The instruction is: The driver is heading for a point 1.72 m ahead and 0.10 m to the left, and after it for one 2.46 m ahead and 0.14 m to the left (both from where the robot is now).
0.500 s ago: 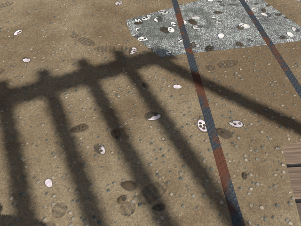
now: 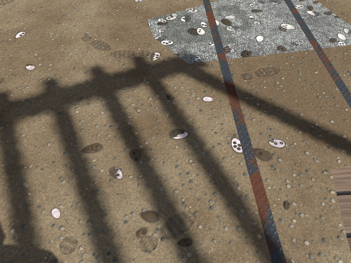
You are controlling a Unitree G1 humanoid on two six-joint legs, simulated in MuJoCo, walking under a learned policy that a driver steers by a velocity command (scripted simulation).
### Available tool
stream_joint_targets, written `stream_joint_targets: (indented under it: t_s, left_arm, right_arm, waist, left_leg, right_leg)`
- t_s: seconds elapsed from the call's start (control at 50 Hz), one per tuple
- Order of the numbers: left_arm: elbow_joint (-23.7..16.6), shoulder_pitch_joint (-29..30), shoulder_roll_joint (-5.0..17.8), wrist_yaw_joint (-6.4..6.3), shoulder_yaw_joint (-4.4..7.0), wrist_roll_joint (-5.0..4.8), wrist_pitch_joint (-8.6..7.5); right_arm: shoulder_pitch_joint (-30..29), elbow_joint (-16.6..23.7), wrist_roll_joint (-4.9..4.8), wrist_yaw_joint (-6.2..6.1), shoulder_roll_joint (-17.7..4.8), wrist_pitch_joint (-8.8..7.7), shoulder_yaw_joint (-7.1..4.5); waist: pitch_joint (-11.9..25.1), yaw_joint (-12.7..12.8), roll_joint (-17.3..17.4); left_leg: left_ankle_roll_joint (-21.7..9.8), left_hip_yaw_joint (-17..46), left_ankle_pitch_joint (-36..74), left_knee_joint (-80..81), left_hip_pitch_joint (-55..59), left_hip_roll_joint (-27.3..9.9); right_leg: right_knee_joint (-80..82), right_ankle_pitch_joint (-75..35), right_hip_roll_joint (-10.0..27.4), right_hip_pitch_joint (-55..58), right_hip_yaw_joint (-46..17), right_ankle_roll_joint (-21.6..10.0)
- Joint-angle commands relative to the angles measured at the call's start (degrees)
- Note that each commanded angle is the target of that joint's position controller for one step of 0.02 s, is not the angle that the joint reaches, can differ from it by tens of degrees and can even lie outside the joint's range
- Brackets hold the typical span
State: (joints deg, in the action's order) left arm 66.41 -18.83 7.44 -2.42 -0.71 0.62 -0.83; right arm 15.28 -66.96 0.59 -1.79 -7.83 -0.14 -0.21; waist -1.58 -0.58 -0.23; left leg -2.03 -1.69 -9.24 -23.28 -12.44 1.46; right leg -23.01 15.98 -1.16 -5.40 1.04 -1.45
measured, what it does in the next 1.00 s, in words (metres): walks ahead: right foot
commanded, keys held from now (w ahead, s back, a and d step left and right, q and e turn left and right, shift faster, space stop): no key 0.10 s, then w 0.90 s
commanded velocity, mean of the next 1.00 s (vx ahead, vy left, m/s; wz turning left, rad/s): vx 0.33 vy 0.00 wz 0.00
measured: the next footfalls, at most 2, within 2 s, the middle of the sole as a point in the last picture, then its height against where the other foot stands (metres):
right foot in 0.90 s outside the picture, level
left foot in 1.44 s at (147, 200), level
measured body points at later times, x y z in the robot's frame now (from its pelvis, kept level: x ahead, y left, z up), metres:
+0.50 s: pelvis +0.10 +0.05 -0.01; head +0.11 +0.07 +0.44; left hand +0.03 +0.28 -0.17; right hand +0.11 -0.20 -0.15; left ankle +0.10 +0.12 -0.74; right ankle -0.02 -0.08 -0.68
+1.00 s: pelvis +0.37 +0.03 -0.02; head +0.40 +0.03 +0.43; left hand +0.48 +0.27 -0.16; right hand +0.32 -0.20 -0.17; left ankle +0.20 +0.13 -0.64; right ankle +0.44 -0.02 -0.74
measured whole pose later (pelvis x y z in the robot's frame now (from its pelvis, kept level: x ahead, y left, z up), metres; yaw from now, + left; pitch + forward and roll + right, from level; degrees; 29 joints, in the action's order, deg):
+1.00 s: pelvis +0.37 +0.03 -0.02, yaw +0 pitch +0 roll -1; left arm 56.0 -7.3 11.1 0.6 3.7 1.0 -4.0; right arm 23.1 -62.3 0.6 -0.2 -9.5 -4.9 -2.0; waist -4.1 -0.9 1.1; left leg -5.8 -0.3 -20.7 -67.7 -13.4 0.9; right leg -31.0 10.4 -4.1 -21.0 7.9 -7.3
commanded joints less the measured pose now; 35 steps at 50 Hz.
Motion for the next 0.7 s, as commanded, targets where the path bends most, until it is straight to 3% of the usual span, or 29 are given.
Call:
stream_joint_targets:
  t_s: [0.02,0.1,0.12,0.18,0.2,0.24,0.26,0.3,0.36,0.4,0.42,0.44,0.46,0.48,0.5,0.52,0.54,0.6,0.7]
  left_arm:
    - [-0.1,-4.7,3.8,-0.18,0.48,0.02,-0.12]
    - [0.0,-5.0,3.7,-0.22,0.46,0.02,-0.11]
    - [0.2,-5.7,3.6,-0.19,0.49,0.12,-0.08]
    - [-0.5,-6.7,6.3,0.05,1.81,0.41,0.56]
    - [-0.7,-8.3,6.9,0.13,2.18,0.36,0.70]
    - [0.0,-11.5,8.9,-0.01,3.21,0.25,0.47]
    - [-0.2,-11.5,9.1,0.01,3.51,0.45,0.17]
    - [-0.7,-10.9,9.7,0.28,3.98,1.14,-0.76]
    - [-1.6,-8.5,9.3,0.47,4.31,0.66,-1.88]
    - [-2.7,-5.1,9.4,0.70,4.41,0.13,-2.28]
    - [-3.5,-4.4,7.9,1.14,3.95,0.35,-2.98]
    - [-6.4,-5.0,2.6,1.96,2.69,0.11,-3.68]
    - [-7.6,-2.0,7.0,2.48,3.84,1.78,-3.53]
    - [-8.6,1.3,6.8,3.01,4.00,2.08,-3.35]
    - [-8.5,2.2,5.5,3.47,3.70,1.66,-3.65]
    - [-8.1,1.6,4.6,3.70,3.72,1.38,-3.78]
    - [-7.6,0.5,4.6,3.84,3.81,1.68,-3.41]
    - [-7.9,1.2,5.0,4.10,4.15,1.37,-2.12]
    - [-13.5,15.8,4.2,4.26,3.44,0.82,-1.68]
  right_arm:
    - [3.4,0.3,0.01,-0.21,-4.1,-0.16,-0.51]
    - [3.6,0.0,0.00,-0.26,-4.0,-0.14,-0.48]
    - [3.9,-0.1,0.04,-0.22,-3.9,-0.06,-0.46]
    - [3.2,1.2,0.45,0.20,-5.1,0.48,-1.28]
    - [1.7,2.3,0.73,0.50,-4.8,0.47,-1.33]
    - [-1.7,4.8,1.76,1.26,-1.9,-0.38,-0.78]
    - [-3.3,6.1,2.02,1.53,-2.7,-0.96,-1.03]
    - [-4.6,8.2,1.75,2.10,-4.4,-2.13,-1.70]
    - [-3.4,9.2,0.49,2.64,-4.5,-3.66,-2.36]
    - [8.6,5.2,-0.08,2.59,-3.8,-4.07,-3.09]
    - [16.3,3.1,0.42,2.00,-6.5,-4.43,-4.26]
    - [24.9,2.0,0.81,1.39,-13.9,-4.43,-5.89]
    - [24.6,0.9,0.52,1.34,-12.0,-3.33,-5.29]
    - [16.5,3.5,0.85,1.39,-10.1,-3.14,-4.59]
    - [11.3,5.5,0.85,1.62,-9.2,-3.60,-4.25]
    - [9.1,6.3,0.71,1.61,-8.3,-4.18,-3.81]
    - [8.7,6.2,0.49,1.43,-6.5,-4.72,-3.10]
    - [13.2,4.5,0.46,0.92,-5.9,-5.68,-2.33]
    - [16.6,3.7,0.42,0.77,-5.7,-5.94,-1.36]
  waist:
    - [-3.2,0.0,0.0]
    - [-3.2,0.0,0.1]
    - [-2.2,0.2,0.0]
    - [-5.4,0.9,-3.1]
    - [-7.9,1.9,-4.2]
    - [-11.8,3.5,-9.1]
    - [-12.6,3.8,-8.4]
    - [-12.0,3.2,-6.8]
    - [-9.9,1.1,-6.4]
    - [-6.7,-4.7,-3.6]
    - [-3.6,-8.0,3.1]
    - [1.8,-9.3,20.1]
    - [-0.4,-7.7,15.1]
    - [-6.4,-4.0,6.9]
    - [-7.6,-2.4,2.8]
    - [-7.1,-0.6,1.7]
    - [-6.2,0.6,2.1]
    - [-4.1,1.2,3.6]
    - [-6.4,-0.7,4.4]
  left_leg:
    - [-0.9,7.1,4.4,3.4,3.0,-6.4]
    - [-0.9,7.0,4.5,3.3,3.1,-6.4]
    - [-1.0,6.7,0.1,3.2,3.3,-5.7]
    - [-2.5,3.9,-20.5,-2.2,-3.2,-1.7]
    - [-2.7,3.1,-23.4,-5.3,-8.3,-0.7]
    - [-1.9,-2.2,-15.4,-16.6,-16.2,0.2]
    - [-2.0,-1.7,-13.8,-20.3,-19.1,-1.7]
    - [-2.4,-0.2,-15.5,-22.9,-23.1,-3.8]
    - [-2.4,-2.2,-12.0,-14.3,-14.0,-2.6]
    - [-2.5,-5.0,-6.3,-5.1,7.6,1.7]
    - [-3.4,2.4,-9.7,-0.6,18.5,-2.7]
    - [-8.8,30.4,-25.3,11.3,27.2,-19.9]
    - [-11.8,41.8,-32.7,16.4,21.4,-23.3]
    - [-11.0,35.7,-33.2,15.3,15.5,-22.3]
    - [-10.0,29.4,-25.3,15.4,11.1,-19.9]
    - [-8.8,23.8,-17.2,15.8,9.0,-17.5]
    - [-7.8,19.3,-10.1,15.9,8.1,-15.5]
    - [-7.5,11.8,8.8,14.4,11.5,-13.2]
    - [-7.7,6.1,21.7,14.9,11.1,-11.4]
  right_leg:
    - [5.1,-5.6,6.2,-6.5,-5.6,-1.7]
    - [5.1,-5.7,6.2,-6.3,-5.6,-1.7]
    - [5.6,-1.2,5.8,-6.0,-5.5,-2.0]
    - [6.5,21.9,5.6,-8.8,-8.5,-5.1]
    - [8.6,28.4,7.6,-8.7,-12.0,-6.8]
    - [14.8,33.1,16.2,-6.0,-22.6,-11.1]
    - [16.3,30.6,18.7,-5.5,-25.0,-12.6]
    - [15.6,23.5,19.5,-1.8,-24.6,-13.4]
    - [11.7,11.9,15.6,-3.4,-16.8,-10.9]
    - [3.2,4.4,10.8,-14.6,-9.8,-8.4]
    - [-9.7,-0.7,6.6,-21.0,-3.9,-6.5]
    - [-30.8,10.5,-1.3,-32.1,4.8,-3.0]
    - [-41.6,15.5,-1.0,-36.3,0.0,-3.7]
    - [-45.6,9.9,3.0,-38.7,-1.8,-4.8]
    - [-44.7,3.8,4.8,-37.2,-2.5,-4.9]
    - [-42.5,0.2,6.0,-34.5,-2.5,-4.5]
    - [-40.7,-1.7,6.5,-32.2,-2.1,-3.8]
    - [-38.4,-4.3,5.3,-33.2,0.4,-2.4]
    - [-25.5,-10.2,3.9,-35.4,4.1,-0.8]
